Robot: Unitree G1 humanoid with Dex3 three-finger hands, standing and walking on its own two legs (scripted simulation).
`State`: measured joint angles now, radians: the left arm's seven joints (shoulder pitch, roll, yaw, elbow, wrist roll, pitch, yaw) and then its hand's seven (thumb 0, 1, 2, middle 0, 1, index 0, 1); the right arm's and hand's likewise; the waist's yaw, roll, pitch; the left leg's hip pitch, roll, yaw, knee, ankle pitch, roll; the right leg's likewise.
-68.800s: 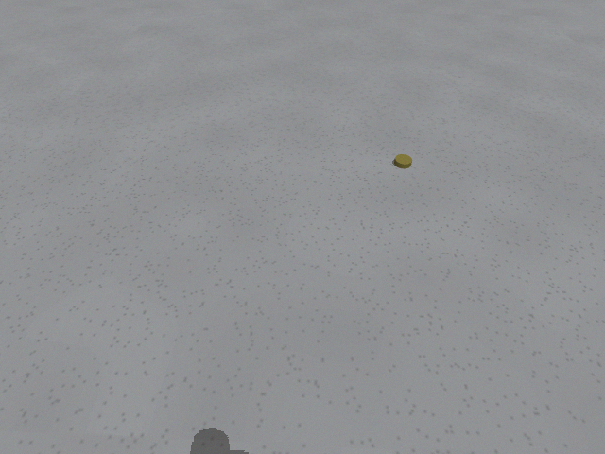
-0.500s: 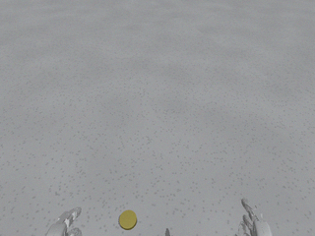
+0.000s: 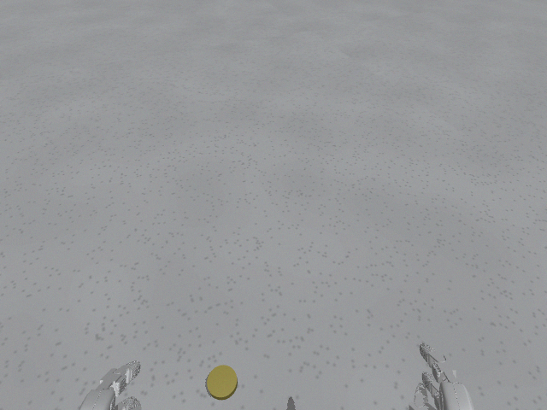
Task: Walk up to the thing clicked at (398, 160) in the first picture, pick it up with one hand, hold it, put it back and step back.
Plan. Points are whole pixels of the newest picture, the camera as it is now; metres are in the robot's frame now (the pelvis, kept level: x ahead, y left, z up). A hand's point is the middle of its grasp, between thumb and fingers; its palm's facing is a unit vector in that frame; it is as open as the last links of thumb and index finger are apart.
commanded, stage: home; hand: left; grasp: from above
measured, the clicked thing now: (222, 382) +0.39 +0.16 -0.69
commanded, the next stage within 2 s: stand in 0.04 s
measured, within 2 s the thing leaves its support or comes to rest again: neither
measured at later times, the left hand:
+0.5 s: hand out of the picture +0.08 +0.24 -0.11, palm faces +0.03 -0.94 -0.34, open 7.4 cm
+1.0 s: hand out of the picture +0.04 +0.24 -0.10, palm faces +0.04 -0.94 -0.33, open 7.4 cm
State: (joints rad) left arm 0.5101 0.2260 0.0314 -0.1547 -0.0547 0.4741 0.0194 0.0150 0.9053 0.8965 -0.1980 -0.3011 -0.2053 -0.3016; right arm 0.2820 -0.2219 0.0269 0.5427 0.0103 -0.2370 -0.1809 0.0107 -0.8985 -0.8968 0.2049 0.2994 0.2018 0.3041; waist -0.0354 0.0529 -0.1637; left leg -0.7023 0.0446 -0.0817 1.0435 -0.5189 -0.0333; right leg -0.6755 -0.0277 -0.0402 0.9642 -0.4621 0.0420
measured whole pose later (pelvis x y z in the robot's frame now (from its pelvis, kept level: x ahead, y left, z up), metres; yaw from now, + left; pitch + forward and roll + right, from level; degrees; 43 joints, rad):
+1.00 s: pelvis -0.01 +0.00 +0.06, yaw +0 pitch -5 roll +0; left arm 0.18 0.28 0.04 1.10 0.03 0.01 0.03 0.01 0.90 0.90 -0.20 -0.30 -0.21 -0.30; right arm 0.17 -0.28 -0.04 1.07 -0.02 0.00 -0.03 0.00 -0.90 -0.90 0.21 0.30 0.20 0.30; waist 0.02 0.01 0.07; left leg -0.14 0.01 -0.04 0.46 -0.24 -0.02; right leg -0.14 -0.06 -0.02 0.44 -0.21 0.05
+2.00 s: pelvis +0.00 -0.02 +0.07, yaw -1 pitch -3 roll +0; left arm 0.10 0.31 0.03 1.14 0.01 0.00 0.01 0.01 0.90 0.90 -0.20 -0.30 -0.21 -0.30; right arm 0.12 -0.33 -0.01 1.13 -0.02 -0.01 -0.01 0.00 -0.90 -0.90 0.20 0.30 0.20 0.30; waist 0.00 0.02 0.06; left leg -0.09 0.05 -0.03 0.35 -0.20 -0.05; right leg -0.12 -0.03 -0.01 0.37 -0.19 0.02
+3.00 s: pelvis -0.05 +0.03 +0.05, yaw -2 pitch -1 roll -1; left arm 0.01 0.41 0.07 0.94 0.01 0.06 0.03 0.01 0.90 0.90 -0.20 -0.30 -0.21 -0.30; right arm 0.13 -0.37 -0.05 1.00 -0.02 0.03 0.00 0.00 -0.90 -0.90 0.20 0.30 0.20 0.30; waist -0.01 -0.05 0.19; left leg -0.28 -0.04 0.01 0.65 -0.37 0.05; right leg -0.43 0.01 0.13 0.78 -0.43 -0.01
